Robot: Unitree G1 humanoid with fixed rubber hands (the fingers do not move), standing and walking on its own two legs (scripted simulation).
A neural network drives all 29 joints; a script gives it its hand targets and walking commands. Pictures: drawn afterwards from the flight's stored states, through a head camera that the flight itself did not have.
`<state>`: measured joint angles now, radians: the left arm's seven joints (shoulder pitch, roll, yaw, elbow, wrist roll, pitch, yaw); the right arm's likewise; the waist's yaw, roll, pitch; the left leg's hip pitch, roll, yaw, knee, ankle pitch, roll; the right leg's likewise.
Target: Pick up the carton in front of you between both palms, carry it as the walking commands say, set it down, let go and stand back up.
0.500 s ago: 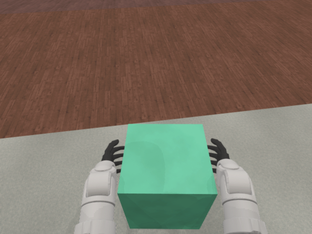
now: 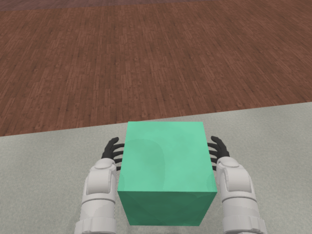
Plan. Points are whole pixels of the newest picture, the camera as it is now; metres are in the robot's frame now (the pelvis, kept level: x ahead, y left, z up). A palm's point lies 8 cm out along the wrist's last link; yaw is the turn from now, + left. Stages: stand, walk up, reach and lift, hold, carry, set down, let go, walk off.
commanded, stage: hold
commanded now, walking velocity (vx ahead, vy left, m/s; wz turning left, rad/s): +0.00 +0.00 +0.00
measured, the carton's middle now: (164, 175) +0.30 +0.00 -0.02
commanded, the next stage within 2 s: carry in 0.62 s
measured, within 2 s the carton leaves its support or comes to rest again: neither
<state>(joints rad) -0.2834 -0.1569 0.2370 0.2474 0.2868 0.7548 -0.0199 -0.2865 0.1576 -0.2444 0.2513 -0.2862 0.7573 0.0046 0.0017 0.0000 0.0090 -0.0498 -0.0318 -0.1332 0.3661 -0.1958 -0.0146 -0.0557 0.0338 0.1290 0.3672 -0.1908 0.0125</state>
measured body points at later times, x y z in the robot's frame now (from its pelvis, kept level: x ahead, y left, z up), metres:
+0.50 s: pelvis +0.00 +0.00 +0.00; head -0.04 +0.00 +0.45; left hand +0.30 +0.15 +0.04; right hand +0.30 -0.15 +0.04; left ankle +0.01 +0.13 -0.75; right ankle +0.02 -0.13 -0.75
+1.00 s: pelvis +0.09 +0.01 -0.02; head +0.05 +0.01 +0.43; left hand +0.37 +0.16 +0.06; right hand +0.37 -0.14 +0.06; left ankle +0.01 +0.14 -0.75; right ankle +0.05 -0.10 -0.74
